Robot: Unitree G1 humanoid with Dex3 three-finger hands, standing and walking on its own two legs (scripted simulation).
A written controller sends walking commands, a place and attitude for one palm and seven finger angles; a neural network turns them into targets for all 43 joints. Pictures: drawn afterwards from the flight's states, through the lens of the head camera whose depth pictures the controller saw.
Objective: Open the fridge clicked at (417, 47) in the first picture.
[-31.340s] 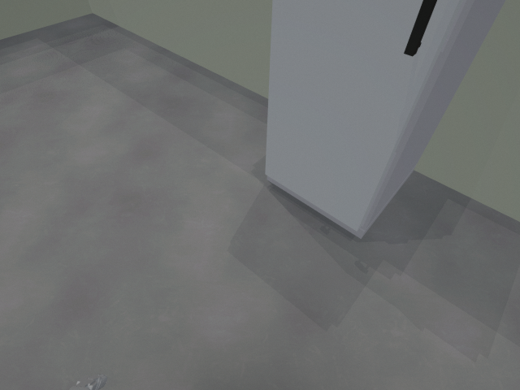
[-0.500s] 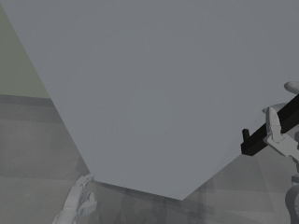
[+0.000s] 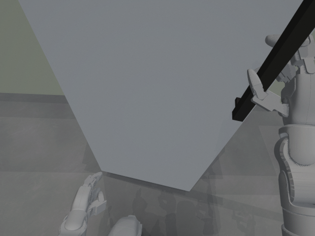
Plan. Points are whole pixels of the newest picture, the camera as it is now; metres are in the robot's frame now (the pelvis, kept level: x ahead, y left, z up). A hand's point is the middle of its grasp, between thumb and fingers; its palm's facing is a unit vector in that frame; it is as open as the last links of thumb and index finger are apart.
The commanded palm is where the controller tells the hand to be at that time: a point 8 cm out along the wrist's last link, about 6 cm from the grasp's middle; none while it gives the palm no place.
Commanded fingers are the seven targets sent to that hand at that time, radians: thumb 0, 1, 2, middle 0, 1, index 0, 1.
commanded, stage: walk backward, drawing the door open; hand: right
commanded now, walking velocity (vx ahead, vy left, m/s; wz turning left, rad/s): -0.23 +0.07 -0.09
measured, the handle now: (274, 52) +0.39 -0.13 +0.28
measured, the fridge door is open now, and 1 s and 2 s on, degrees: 12 41 65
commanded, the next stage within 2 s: stop walking and hold the door back in 1.90 s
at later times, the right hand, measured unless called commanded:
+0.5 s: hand (252, 151) +0.22 -0.08 +0.24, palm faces +0.18 +0.93 -0.33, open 8.3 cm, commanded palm +0.18 -0.13 +0.24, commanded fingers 0.00 -0.90 -0.90 0.45 1.40 0.45 1.40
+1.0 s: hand out of the picture +0.12 -0.01 +0.23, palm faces +0.36 +0.87 -0.33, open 8.5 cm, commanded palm +0.07 -0.05 +0.23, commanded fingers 0.00 -0.90 -0.90 0.45 1.40 0.45 1.40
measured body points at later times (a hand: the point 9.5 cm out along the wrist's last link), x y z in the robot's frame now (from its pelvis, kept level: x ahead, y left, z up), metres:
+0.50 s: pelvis -0.11 +0.05 +0.01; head -0.07 +0.07 +0.46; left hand +0.09 +0.28 -0.08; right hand +0.21 -0.13 +0.25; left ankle +0.03 +0.08 -0.73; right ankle -0.21 -0.09 -0.71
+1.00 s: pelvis -0.14 +0.19 +0.01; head -0.07 +0.18 +0.45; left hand +0.14 +0.30 -0.09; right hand +0.09 -0.06 +0.25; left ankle -0.07 +0.21 -0.73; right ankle -0.21 +0.11 -0.70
